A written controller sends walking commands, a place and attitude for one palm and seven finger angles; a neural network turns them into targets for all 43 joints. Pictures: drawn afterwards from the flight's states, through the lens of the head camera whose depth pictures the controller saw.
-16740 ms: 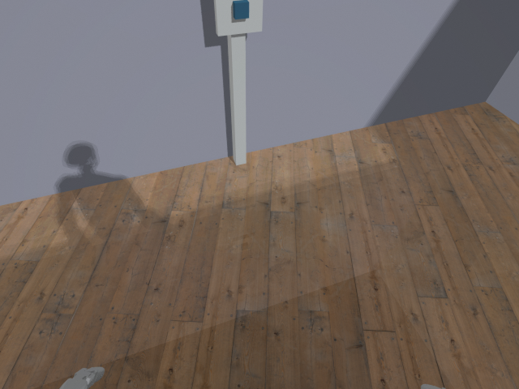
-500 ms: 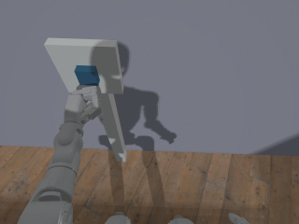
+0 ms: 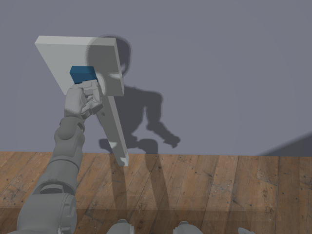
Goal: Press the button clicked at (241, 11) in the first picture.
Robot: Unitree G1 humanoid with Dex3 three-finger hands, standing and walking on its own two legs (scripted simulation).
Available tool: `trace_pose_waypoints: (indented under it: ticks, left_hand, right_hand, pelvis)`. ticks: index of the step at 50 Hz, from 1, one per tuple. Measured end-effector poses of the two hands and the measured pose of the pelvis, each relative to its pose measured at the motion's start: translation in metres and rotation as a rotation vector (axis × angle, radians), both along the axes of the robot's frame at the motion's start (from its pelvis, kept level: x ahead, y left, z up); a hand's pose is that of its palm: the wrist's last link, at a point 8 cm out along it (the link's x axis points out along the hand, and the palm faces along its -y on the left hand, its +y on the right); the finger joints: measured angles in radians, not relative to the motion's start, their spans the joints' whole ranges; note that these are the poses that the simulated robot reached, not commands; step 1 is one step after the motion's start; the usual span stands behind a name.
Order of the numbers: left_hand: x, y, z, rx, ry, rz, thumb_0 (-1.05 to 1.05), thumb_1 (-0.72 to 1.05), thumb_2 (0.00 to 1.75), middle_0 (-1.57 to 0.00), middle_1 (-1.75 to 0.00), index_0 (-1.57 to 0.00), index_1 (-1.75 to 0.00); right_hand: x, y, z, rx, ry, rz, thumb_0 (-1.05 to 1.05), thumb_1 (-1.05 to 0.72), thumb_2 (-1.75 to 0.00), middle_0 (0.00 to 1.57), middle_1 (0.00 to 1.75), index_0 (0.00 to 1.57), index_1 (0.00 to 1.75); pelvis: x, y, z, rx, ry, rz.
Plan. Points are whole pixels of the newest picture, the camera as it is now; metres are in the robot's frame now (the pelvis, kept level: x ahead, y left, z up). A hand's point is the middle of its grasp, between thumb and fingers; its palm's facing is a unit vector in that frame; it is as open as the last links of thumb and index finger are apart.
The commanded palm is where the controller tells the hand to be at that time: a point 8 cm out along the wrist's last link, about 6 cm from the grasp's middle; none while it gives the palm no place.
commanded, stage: press the button with the knuckle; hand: left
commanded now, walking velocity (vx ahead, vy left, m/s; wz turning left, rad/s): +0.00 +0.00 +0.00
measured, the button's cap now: (84, 76) +0.50 +0.18 +0.10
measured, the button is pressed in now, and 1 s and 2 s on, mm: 0 12 0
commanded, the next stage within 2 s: hold the button down briefly in 0.66 s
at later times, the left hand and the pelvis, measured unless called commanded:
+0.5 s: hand (100, 98) +0.45 +0.14 +0.07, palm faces -0.02 -1.00 -0.03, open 3.2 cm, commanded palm +0.45 +0.19 +0.07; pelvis -0.02 +0.00 -0.01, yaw +1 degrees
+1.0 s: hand (100, 95) +0.46 +0.15 +0.07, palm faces -0.04 -1.00 -0.03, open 3.5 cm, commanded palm +0.48 +0.19 +0.07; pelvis -0.04 +0.01 -0.02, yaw +1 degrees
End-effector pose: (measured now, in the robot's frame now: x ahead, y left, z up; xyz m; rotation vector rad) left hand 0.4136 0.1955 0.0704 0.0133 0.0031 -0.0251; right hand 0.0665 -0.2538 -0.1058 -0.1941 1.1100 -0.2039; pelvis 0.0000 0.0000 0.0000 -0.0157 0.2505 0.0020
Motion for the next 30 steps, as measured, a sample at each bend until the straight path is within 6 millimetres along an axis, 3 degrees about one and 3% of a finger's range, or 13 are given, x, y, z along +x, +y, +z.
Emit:
trace_pose_waypoints:
  ticks: [30]
  left_hand:
    - [0.024, 0.004, -0.002, 0.015, -0.012, -0.001, 0.05, 0.84, 0.91, -1.30, -1.50, -1.43, -1.50]
  right_hand:
    - [-0.054, -0.005, -0.012, -0.043, 0.103, -0.023, 0.01, -0.90, -0.90, 0.21, 0.30, 0.20, 0.30]
  pelvis:
    - [-0.022, 0.001, -0.012, -0.019, 0.037, 0.016]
